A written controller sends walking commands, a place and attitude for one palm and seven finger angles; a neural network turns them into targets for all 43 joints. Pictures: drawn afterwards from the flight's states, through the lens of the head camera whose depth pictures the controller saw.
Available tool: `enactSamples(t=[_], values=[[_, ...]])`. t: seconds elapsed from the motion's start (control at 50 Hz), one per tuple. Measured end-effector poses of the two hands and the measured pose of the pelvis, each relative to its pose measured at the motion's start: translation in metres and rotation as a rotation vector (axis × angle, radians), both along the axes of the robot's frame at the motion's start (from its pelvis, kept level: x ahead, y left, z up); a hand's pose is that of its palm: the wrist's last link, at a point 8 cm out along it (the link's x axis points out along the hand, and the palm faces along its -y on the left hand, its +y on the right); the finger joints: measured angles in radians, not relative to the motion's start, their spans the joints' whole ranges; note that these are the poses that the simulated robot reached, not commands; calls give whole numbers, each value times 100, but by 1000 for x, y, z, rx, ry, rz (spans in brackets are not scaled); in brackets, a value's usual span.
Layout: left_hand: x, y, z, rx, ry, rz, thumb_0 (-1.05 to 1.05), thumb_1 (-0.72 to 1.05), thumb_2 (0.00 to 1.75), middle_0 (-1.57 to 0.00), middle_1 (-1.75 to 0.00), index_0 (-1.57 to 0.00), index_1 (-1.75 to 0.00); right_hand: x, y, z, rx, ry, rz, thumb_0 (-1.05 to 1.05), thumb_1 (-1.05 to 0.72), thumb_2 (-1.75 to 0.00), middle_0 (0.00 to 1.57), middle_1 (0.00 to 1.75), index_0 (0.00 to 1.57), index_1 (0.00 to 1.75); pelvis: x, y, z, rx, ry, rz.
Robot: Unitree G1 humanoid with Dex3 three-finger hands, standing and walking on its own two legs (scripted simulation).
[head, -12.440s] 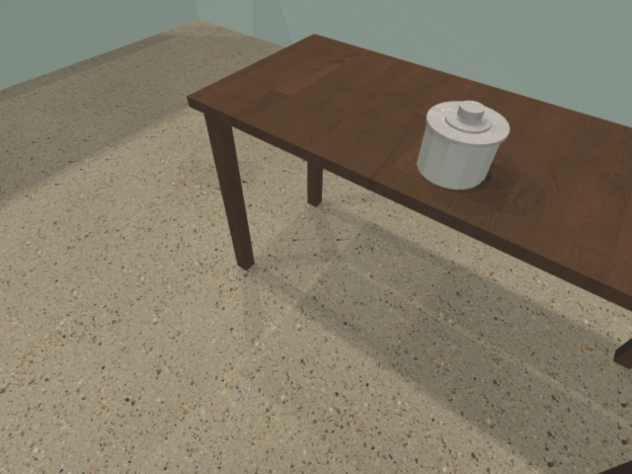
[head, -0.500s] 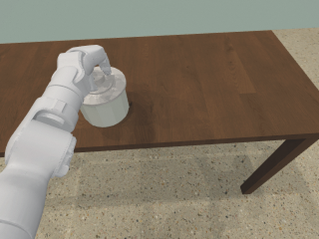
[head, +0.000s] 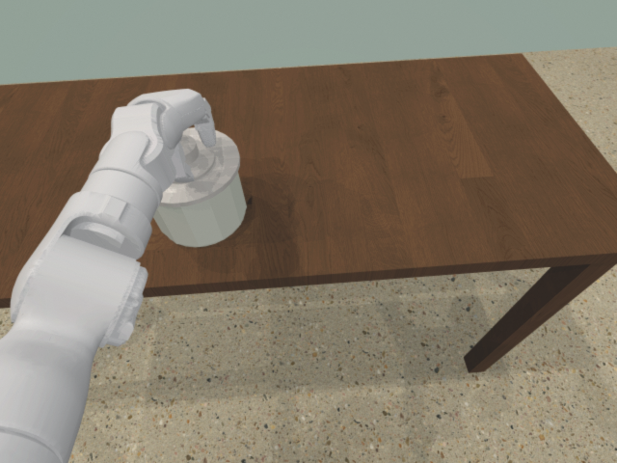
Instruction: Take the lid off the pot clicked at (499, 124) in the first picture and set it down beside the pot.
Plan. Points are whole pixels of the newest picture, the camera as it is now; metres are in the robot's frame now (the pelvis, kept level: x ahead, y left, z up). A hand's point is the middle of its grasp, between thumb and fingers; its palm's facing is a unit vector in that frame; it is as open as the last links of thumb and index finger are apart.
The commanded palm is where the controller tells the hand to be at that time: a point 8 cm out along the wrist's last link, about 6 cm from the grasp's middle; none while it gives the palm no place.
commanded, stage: close the fingers and squeeze the knob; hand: left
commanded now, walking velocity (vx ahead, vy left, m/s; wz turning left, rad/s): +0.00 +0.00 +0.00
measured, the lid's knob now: (180, 150) +0.52 +0.15 +0.11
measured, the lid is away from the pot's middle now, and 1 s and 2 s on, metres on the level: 0.00 0.00 0.01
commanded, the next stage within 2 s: lift the lid straight up in 1.10 s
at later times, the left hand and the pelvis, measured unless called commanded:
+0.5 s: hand (178, 152) +0.49 +0.14 +0.14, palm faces -0.39 -0.05 -0.92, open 7.4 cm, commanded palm +0.50 +0.14 +0.19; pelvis +0.01 +0.00 +0.00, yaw +0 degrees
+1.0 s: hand (177, 154) +0.49 +0.14 +0.14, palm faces -0.40 -0.07 -0.91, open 6.8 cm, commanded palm +0.50 +0.15 +0.19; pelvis +0.00 +0.00 +0.00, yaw +0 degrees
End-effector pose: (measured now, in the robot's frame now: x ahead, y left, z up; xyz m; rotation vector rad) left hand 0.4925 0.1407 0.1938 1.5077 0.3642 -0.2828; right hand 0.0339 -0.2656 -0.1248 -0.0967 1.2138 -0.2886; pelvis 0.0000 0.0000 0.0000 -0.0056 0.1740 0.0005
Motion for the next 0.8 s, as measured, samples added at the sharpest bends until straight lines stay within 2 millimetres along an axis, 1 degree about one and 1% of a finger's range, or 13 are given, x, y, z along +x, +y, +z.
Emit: enactSamples(t=[0.14, 0.34, 0.56, 0.68, 0.8], values=[[4, 0, 0, -13, 1, 4, 0, 7, 93, -50, -96, -53, -97, 0, 0, 0, -1, 2, -6, 0, -91, -90, 20, 30, 20, 30, 3, 0, 0, 1, 5, -4], [8, 4, 1, -26, 2, 12, 0, 16, 88, -54, -103, -59, -104, 2, -3, 3, -11, 2, -11, 0, -91, -90, 20, 30, 20, 30, 5, 0, 0, 0, 6, -7], [2, 3, 0, -4, -8, 3, -2, 24, 78, -53, -100, -68, -107, 10, -1, 2, 4, -9, 5, 0, -91, -90, 20, 30, 20, 30, 4, 0, 1, -1, 0, -1], [0, 3, 1, -4, -6, 7, -2, 27, 77, -51, -99, -71, -108, 13, 0, 2, 6, -20, 10, 0, -91, -90, 20, 30, 20, 30, 3, 0, 1, -1, -2, 1], [1, 4, 0, -17, 5, 14, -1, 28, 77, -50, -100, -71, -108, 11, -1, 3, -2, -21, 1, 0, -91, -90, 20, 30, 20, 30, 3, -1, 1, -1, -4, -3]])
